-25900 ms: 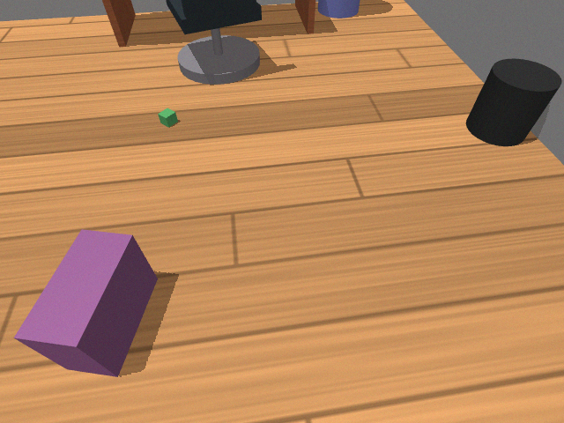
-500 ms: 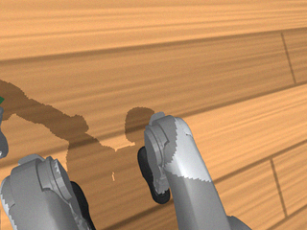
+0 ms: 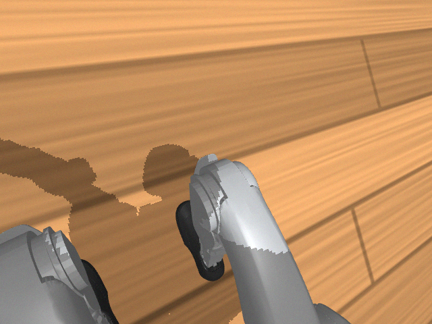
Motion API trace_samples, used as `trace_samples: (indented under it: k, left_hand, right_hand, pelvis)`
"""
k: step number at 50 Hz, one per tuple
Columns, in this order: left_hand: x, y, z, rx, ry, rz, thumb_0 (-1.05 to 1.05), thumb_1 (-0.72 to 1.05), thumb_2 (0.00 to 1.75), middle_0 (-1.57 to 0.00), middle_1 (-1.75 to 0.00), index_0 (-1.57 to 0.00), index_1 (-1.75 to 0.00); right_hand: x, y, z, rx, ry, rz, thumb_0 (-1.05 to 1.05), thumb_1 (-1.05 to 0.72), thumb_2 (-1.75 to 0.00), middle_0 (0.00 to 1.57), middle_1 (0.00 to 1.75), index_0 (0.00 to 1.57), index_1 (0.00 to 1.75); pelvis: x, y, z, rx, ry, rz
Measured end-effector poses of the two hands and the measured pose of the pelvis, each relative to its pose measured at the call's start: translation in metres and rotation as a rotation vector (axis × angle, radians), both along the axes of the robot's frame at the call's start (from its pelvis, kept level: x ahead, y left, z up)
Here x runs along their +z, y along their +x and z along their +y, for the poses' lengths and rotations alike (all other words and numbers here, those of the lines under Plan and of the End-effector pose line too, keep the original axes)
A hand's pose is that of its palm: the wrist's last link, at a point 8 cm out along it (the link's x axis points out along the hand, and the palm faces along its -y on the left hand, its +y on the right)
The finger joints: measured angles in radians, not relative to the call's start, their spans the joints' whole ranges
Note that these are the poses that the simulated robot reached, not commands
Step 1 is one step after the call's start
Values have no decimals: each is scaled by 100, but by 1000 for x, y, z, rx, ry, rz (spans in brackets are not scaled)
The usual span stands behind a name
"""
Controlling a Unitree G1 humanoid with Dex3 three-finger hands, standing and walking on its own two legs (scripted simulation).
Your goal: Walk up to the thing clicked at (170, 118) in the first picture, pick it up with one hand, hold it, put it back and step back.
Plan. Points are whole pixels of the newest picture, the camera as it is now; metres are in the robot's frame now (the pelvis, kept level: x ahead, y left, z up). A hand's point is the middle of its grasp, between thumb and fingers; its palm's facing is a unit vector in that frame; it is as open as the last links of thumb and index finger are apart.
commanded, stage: rest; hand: left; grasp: from above
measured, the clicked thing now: out of the picture +0.45 +0.31 -0.25
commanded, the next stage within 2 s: open in 0.38 s
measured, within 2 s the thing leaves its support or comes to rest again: rests again in 0.62 s
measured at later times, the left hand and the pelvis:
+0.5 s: hand out of the picture +0.45 +0.30 -0.25, palm faces -0.30 -0.36 -0.89, open 11.2 cm; pelvis +0.00 +0.00 +0.00, yaw -1 degrees
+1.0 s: hand out of the picture +0.45 +0.31 -0.25, palm faces -0.30 -0.36 -0.88, open 13.2 cm; pelvis -0.01 +0.00 +0.01, yaw -2 degrees
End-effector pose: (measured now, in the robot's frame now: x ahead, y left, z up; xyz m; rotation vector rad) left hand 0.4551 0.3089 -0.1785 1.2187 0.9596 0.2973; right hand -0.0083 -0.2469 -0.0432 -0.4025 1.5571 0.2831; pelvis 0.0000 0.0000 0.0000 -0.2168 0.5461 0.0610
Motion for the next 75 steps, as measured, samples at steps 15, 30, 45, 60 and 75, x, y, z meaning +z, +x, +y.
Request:
trace_samples:
  k: [15,30,45,60,75]
  left_hand:
    - [-8,-1,0,-3,5,13,0,-27,83,-55,-72,-58,-73]
    - [-20,2,-6,7,3,7,0,-24,83,-51,-76,-54,-76]
    - [-15,1,2,18,13,16,0,-35,94,-30,-89,-28,-90]
    - [-15,3,0,-12,11,4,0,-50,104,-16,-100,-14,-102]
    - [-19,5,-1,10,15,9,0,-50,106,-14,-102,-13,-104]
  right_hand:
    - [3,0,7,20,16,-6,0,-91,-90,20,30,19,30]
    - [11,-8,9,38,19,13,0,-91,-90,20,30,19,30]
    - [19,-10,12,29,3,7,0,-90,-90,20,30,19,30]
    - [28,-7,14,39,-16,-5,1,-91,-90,20,30,19,30]
    - [30,-10,12,41,-8,17,1,-91,-90,20,30,19,30]
  pelvis:
    - [1,-2,1,-2,-10,-16]
    - [2,-4,1,-7,-20,-32]
    - [6,-5,3,-8,-31,-28]
    - [11,-7,5,-4,-41,-32]
    - [12,-7,4,-5,-37,-28]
